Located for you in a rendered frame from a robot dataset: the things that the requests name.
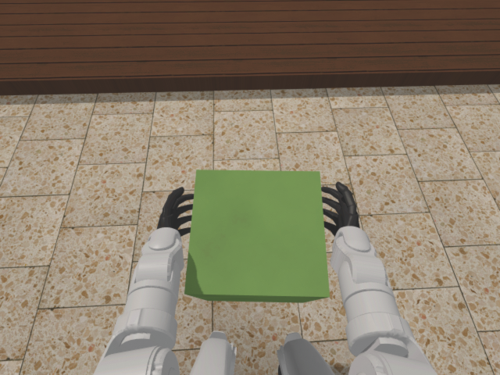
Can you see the robot right upper arm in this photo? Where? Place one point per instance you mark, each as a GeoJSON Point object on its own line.
{"type": "Point", "coordinates": [380, 363]}

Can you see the carton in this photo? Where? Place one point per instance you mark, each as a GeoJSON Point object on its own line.
{"type": "Point", "coordinates": [257, 236]}

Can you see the robot right forearm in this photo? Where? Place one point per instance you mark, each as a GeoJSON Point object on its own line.
{"type": "Point", "coordinates": [374, 322]}

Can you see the robot right thigh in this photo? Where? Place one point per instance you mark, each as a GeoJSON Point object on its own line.
{"type": "Point", "coordinates": [300, 357]}

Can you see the robot left forearm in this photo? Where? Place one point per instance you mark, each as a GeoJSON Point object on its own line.
{"type": "Point", "coordinates": [149, 316]}

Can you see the robot left hand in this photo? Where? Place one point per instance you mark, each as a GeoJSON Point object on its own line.
{"type": "Point", "coordinates": [171, 211]}

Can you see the robot right hand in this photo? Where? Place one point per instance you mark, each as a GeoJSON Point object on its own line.
{"type": "Point", "coordinates": [346, 208]}

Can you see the right robot shin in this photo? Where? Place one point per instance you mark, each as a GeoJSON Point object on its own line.
{"type": "Point", "coordinates": [292, 336]}

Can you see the robot left upper arm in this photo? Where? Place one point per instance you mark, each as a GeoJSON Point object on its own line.
{"type": "Point", "coordinates": [156, 360]}

